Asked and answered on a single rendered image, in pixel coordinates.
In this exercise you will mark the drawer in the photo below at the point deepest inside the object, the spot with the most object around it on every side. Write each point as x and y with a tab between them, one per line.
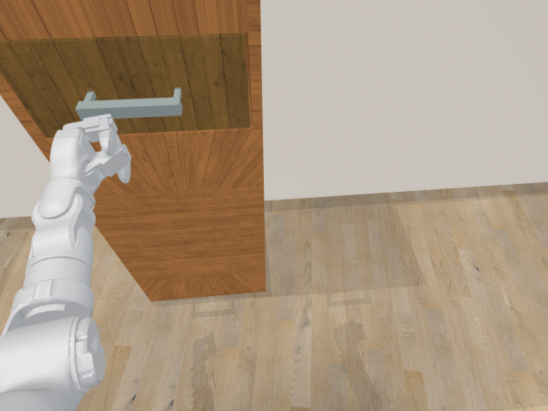
50	77

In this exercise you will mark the robot left upper arm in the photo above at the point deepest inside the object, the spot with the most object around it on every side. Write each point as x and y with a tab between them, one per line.
50	366

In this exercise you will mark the robot left forearm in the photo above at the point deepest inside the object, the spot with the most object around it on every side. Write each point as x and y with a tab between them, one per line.
59	267

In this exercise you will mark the cabinet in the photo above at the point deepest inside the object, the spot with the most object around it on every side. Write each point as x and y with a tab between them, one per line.
191	221

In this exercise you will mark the robot left hand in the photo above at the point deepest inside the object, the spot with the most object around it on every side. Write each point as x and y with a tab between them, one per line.
72	155

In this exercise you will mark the handle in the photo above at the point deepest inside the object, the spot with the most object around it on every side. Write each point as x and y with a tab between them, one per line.
130	108

